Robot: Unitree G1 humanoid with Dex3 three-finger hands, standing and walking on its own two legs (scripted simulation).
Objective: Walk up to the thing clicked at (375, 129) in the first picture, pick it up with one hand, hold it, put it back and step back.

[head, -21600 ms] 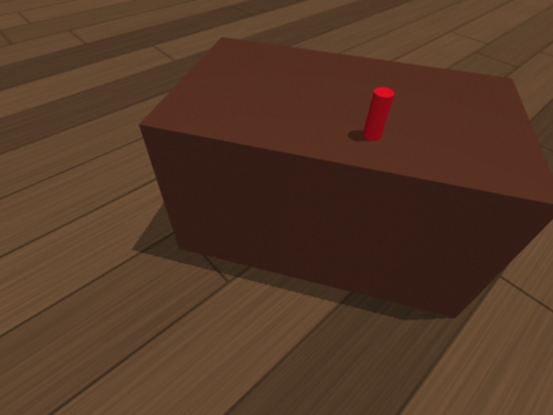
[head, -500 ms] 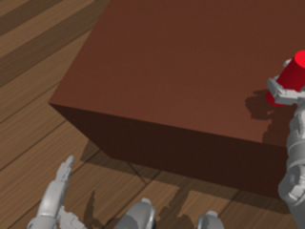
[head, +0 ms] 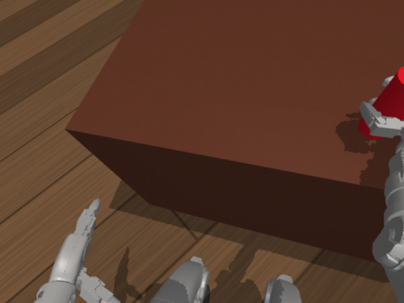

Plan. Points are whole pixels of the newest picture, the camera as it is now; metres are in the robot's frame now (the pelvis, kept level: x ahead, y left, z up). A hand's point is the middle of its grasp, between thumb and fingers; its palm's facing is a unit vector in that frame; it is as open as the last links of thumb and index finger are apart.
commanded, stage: loosen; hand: right
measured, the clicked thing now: (392, 106) +0.52 -0.23 +0.05
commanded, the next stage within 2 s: open in 0.06 s
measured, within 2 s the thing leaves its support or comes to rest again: neither
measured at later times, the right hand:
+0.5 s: hand (382, 109) +0.53 -0.22 +0.04, palm faces +0.24 +0.97 +0.01, open 11.7 cm
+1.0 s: hand out of the picture +0.53 -0.29 +0.17, palm faces +0.29 +0.96 -0.02, open 16.7 cm
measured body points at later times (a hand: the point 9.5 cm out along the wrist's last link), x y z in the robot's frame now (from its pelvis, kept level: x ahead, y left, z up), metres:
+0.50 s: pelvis +0.00 +0.00 +0.00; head +0.14 -0.05 +0.42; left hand +0.15 +0.27 +0.01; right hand +0.51 -0.27 +0.04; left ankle +0.02 +0.14 -0.63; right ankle +0.03 -0.12 -0.63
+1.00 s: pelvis +0.02 +0.00 +0.04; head +0.12 -0.04 +0.47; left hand +0.17 +0.26 +0.02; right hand +0.50 -0.34 +0.17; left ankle +0.02 +0.14 -0.63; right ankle +0.03 -0.12 -0.63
